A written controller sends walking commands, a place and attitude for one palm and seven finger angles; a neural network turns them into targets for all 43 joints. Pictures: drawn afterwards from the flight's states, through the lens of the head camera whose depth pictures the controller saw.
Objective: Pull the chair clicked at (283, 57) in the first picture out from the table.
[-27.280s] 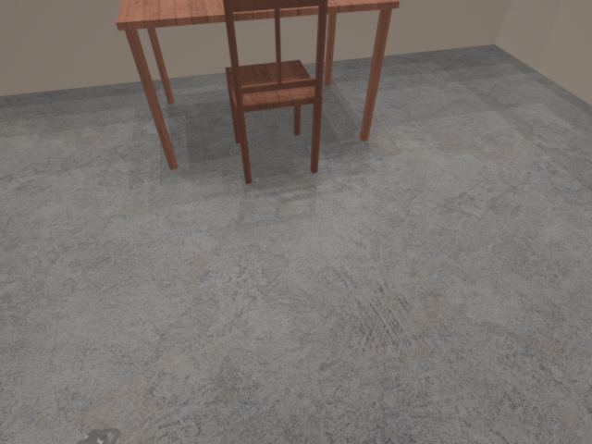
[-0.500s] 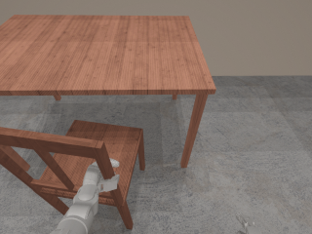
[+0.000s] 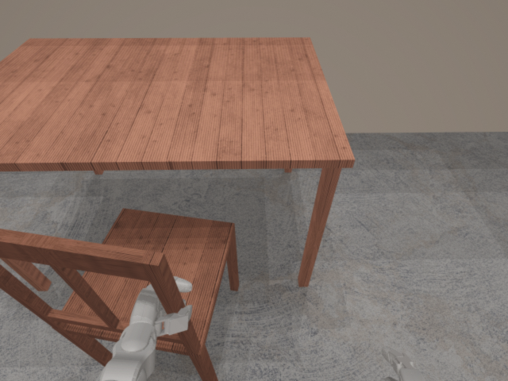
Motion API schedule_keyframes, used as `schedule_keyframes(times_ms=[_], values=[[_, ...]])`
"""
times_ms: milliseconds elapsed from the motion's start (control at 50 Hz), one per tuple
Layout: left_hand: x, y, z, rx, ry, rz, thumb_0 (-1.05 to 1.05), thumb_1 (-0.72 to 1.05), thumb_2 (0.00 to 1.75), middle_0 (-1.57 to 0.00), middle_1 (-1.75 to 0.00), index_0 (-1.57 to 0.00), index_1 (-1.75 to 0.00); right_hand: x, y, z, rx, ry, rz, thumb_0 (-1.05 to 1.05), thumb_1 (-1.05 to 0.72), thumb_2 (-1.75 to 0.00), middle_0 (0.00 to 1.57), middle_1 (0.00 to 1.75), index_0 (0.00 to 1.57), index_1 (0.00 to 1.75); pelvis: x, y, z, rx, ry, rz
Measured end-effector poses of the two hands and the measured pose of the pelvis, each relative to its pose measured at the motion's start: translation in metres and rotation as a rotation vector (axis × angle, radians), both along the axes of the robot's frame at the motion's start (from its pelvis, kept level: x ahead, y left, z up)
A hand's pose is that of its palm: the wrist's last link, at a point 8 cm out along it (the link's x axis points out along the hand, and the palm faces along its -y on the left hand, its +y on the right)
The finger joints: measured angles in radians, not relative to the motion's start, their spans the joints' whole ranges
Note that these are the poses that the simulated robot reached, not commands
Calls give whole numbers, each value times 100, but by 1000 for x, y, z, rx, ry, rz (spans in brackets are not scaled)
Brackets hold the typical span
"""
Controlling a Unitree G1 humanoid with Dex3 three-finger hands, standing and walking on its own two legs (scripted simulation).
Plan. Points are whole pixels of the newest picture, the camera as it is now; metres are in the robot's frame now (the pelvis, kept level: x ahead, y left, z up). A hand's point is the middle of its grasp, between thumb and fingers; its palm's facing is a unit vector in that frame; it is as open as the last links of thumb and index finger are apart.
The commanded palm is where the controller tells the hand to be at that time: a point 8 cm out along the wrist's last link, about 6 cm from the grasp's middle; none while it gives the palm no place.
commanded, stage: open the thumb and straighten the fingers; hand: left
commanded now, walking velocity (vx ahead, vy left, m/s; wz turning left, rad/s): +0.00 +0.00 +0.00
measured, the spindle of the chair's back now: (90, 297) +0.29 +0.34 -0.11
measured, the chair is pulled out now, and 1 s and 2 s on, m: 0.13 0.13 0.13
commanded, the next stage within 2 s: draw the fingers out of the gap in 0.74 s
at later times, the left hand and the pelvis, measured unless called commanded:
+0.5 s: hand (176, 305) +0.27 +0.16 -0.07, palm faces +0.05 -0.99 -0.12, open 14.3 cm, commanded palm +0.25 +0.21 -0.05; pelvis -0.03 +0.00 -0.04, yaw +1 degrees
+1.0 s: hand (169, 310) +0.26 +0.17 -0.08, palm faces +0.06 -0.99 -0.12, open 17.5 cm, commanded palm +0.22 +0.21 -0.05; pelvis -0.02 +0.00 -0.05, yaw +1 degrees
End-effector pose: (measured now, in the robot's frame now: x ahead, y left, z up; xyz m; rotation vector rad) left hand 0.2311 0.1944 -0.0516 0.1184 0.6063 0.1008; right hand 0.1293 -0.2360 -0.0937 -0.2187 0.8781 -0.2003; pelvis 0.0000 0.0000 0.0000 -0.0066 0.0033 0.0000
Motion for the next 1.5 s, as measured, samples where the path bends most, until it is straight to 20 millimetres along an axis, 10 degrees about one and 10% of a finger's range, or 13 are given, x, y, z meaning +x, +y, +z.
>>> schedule_keyframes(times_ms=[300, 520, 820, 1500], values=[[14, 15, -3, -6, -62, -28, 5, -1, 47, -42, -134, -48, -141, -14, -24, -22, 32, -43, 2, 1, -90, -90, 20, 30, 20, 30, -16, -2, -33, -2, 111, 24], [17, 13, -3, -14, -37, -17, 0, -47, 24, -29, -86, -30, -88, -24, -10, -39, 59, -50, 15, 1, -90, -90, 20, 30, 20, 30, -26, -1, -44, -6, 126, 25], [20, 23, -7, -20, -35, 2, -1, -54, 21, -3, -9, -3, -10, -35, -13, -44, 42, -30, 9, 1, -90, -90, 21, 30, 21, 30, -29, -3, -48, -9, 148, 25], [-89, 15, -6, -9, 3, -4, -1, -54, 21, 0, 0, 0, 0, 33, 13, -17, 40, -279, 132, 2, -90, -90, 21, 30, 21, 30, -14, -1, -56, -22, 143, 55]])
